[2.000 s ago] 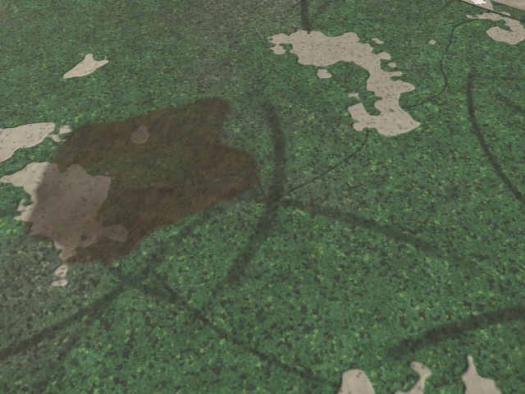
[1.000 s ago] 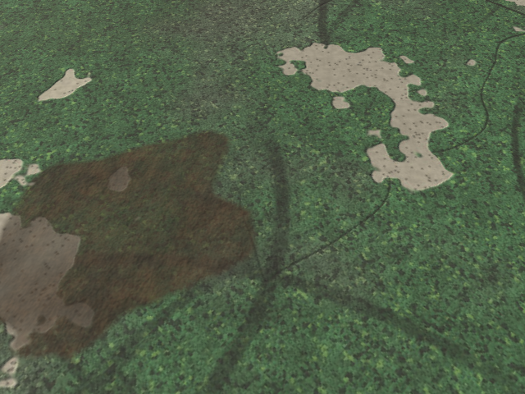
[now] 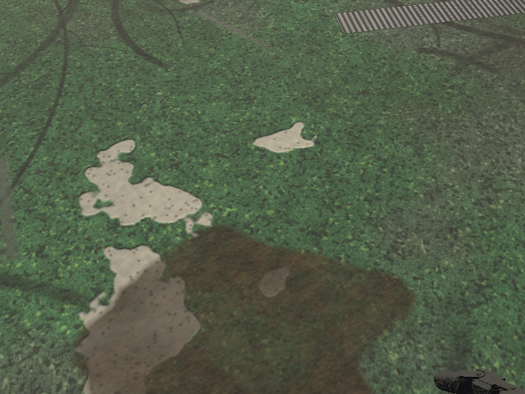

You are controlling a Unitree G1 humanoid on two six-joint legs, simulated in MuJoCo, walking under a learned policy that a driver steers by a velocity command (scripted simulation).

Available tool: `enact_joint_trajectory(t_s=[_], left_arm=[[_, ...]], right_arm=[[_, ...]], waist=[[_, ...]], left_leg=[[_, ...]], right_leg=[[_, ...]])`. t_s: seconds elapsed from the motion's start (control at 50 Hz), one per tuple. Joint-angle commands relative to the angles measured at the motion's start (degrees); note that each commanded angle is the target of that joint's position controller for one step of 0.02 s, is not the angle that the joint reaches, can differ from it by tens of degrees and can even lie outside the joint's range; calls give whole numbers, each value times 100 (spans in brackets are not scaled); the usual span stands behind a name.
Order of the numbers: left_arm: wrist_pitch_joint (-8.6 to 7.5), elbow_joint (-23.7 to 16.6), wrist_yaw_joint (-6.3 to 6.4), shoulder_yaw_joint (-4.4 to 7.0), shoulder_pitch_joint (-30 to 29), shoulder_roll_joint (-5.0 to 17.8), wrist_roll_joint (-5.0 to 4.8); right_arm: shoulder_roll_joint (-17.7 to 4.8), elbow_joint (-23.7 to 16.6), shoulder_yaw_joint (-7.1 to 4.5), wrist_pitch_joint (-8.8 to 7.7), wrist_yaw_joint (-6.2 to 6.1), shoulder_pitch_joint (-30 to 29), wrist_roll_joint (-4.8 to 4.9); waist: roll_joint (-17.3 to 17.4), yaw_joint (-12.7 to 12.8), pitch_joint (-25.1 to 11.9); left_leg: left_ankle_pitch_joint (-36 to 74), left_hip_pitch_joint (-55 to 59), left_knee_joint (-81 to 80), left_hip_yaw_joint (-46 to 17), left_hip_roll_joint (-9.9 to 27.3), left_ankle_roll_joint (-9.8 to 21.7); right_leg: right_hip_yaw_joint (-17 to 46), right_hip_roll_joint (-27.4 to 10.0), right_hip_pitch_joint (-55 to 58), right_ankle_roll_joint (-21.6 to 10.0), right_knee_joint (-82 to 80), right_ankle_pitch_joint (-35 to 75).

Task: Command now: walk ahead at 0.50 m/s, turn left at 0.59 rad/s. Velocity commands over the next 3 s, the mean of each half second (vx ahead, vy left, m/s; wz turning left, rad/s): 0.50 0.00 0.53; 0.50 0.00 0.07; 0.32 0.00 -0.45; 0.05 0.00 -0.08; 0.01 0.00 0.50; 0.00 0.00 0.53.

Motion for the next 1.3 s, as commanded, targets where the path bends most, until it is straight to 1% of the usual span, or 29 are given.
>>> enact_joint_trajectory(t_s=[0.02,0.06,0.08,0.1,0.12,0.14,0.18,0.2,0.24,0.3,0.52,0.58,0.62,0.64,0.66,0.68,0.7,0.72,0.74,0.78,0.88,1.04,1.1,1.14,1.16,1.18,1.2,1.24,1.3], left_arm=[[38,-167,85,217,141,1030,12],[146,-128,116,251,175,1205,18],[187,-188,115,245,116,1221,1],[169,-451,65,167,201,931,-51],[118,-888,-32,147,-15,688,-40],[68,-1056,-45,215,-758,1060,23],[-16,-1019,-50,130,-783,820,-50],[65,-1013,-49,136,-734,796,48],[280,-936,-85,130,-484,730,190],[396,-1095,-133,121,-877,629,174],[277,-1691,-242,14,-2868,556,78],[213,-1670,-227,36,-2605,645,55],[160,-1308,-116,143,-1515,842,34],[100,-1073,-34,207,-644,983,73],[76,-975,64,303,312,1432,197],[128,-857,11,421,272,1784,200],[176,-918,-57,317,-205,1217,0],[165,-973,-85,239,-709,896,-41],[137,-943,-110,191,-900,707,4],[65,-769,-100,138,-857,595,-18],[-66,-371,-136,150,-289,679,-110],[22,-85,-81,204,309,879,-83],[65,-128,-34,257,148,1015,-35],[71,-166,-45,263,1,992,-60],[53,-352,-63,207,-76,745,-133],[94,-545,-13,84,494,126,-318],[200,-434,55,220,564,713,-156],[307,-390,19,264,104,626,-67],[538,-440,-100,302,-8,499,44]], right_arm=[[-340,-476,-65,-64,-31,-349,-42],[-517,-262,-165,-100,-95,457,-69],[-703,50,-279,-147,-163,1405,-118],[-1264,186,-467,-143,-273,2165,-169],[-1696,30,-574,-80,-327,1970,41],[-1584,49,-564,-13,-391,2178,111],[-1073,192,-440,-75,-457,1694,170],[-944,180,-395,-129,-469,1487,189],[-816,127,-339,-238,-443,1336,211],[-967,238,-385,-311,-410,1643,208],[-879,758,-278,-389,-525,2968,140],[-992,811,-274,-395,-584,2782,98],[-1093,852,-277,-416,-571,2616,87],[-1069,848,-258,-439,-544,2522,113],[-710,657,-160,-479,-526,2592,132],[-408,740,-135,-442,-507,3401,320],[-856,790,-191,-406,-540,2903,83],[-825,693,-197,-410,-489,2405,82],[-717,633,-161,-404,-455,2170,80],[-576,650,-126,-293,-376,2194,6],[-377,427,-48,-217,-281,1431,-60],[-285,-44,90,-295,-294,-147,60],[-490,-58,25,-375,-356,13,84],[-743,282,-100,-497,-451,1127,28],[-1146,367,-208,-575,-549,2002,-127],[-1651,284,-328,-508,-597,2140,-200],[-1315,259,-293,-419,-579,1968,-10],[-545,203,-96,-444,-549,1393,80],[-411,254,-54,-491,-587,1227,110]], waist=[[-695,-206,69],[-769,-546,-471],[-550,-958,-1001],[214,-1183,-1719],[1200,-880,-2129],[290,-1180,-1743],[-210,-627,-561],[-238,-393,-387],[-146,-176,-454],[-84,-233,-306],[149,-983,86],[250,-724,109],[225,-239,-408],[58,195,-888],[-601,458,-1720],[-1915,-6,-2091],[-729,-114,-1242],[-389,-235,-563],[-207,-318,-306],[-539,-509,-202],[-581,-470,-5],[-619,-88,10],[-683,-270,-72],[-382,-768,-587],[162,-1093,-1298],[1283,-842,-1914],[833,-724,-1803],[142,-474,-754],[524,-213,-599]], left_leg=[[-678,447,-441,403,-340,265],[-1157,1502,-714,508,-784,534],[-1004,2791,-1119,348,-896,732],[-1942,4567,-1327,-1399,357,1175],[-1681,5616,-2105,-4467,1747,1845],[-802,5409,-2316,-4090,1623,1788],[609,3852,-2435,-2722,1174,1401],[963,3315,-2508,-2381,872,1246],[1289,2820,-2652,-2067,577,1202],[1011,2548,-2876,-1966,361,1149],[2069,3985,-2660,-1949,516,708],[2882,4018,-2384,-1897,647,552],[4319,3906,-1250,-1684,460,375],[3852,3366,-147,-1471,233,282],[1767,2391,1575,-1204,-142,192],[-2598,673,3254,-844,-1205,-42],[-2228,160,3490,-1214,-765,54],[-1708,175,3268,-1148,-545,40],[-1475,281,3029,-1039,-366,22],[-1365,599,2633,-867,-146,-71],[-765,49,1824,-431,150,-325],[247,583,-460,-194,-120,-583],[-291,1141,-893,-341,-206,-441],[-424,2703,-1525,-389,-269,-222],[-821,3954,-1692,-1428,814,71],[-239,5182,-1977,-3434,2365,615],[511,4705,-2045,-3869,2430,858],[2181,3570,-2054,-2098,1850,678],[3125,2845,-2247,-922,1364,455]], right_leg=[[271,-1607,117,-571,377,4836],[83,-1613,155,-532,1824,6004],[-35,-1510,-439,-407,3117,5421],[-69,-1260,-2144,-174,4981,3137],[514,-62,-4223,140,6788,-1242],[1402,-261,-4866,107,6894,-824],[1482,-721,-4467,55,5864,-97],[1537,-810,-4095,100,5509,-119],[1496,-793,-3616,202,5208,-100],[1409,-739,-3819,320,4654,455],[1230,-369,-4404,30,2370,1798],[1200,-147,-3582,-250,1848,1347],[1045,247,-2089,-473,1537,976],[1274,-19,-831,-650,1307,1188],[2822,-1406,541,-947,1318,569],[5488,-2586,1455,-1767,590,562],[5409,-2259,678,-1581,267,-31],[4429,-2045,-124,-1470,158,159],[3836,-1774,-590,-1350,6,753],[3019,-1379,-1095,-1157,-201,1506],[2415,-1134,-1113,-1266,-581,2401],[2364,-960,-907,-1079,-132,3081],[2704,-1122,-746,-970,314,3172],[2524,-771,-1039,-781,1609,3371],[2194,-360,-1772,-607,3115,2391],[1487,488,-3458,-379,4771,-1002],[1667,269,-3796,-406,5441,-1402],[1744,-122,-3703,-297,5477,-803],[1587,-211,-3291,-67,5297,-376]])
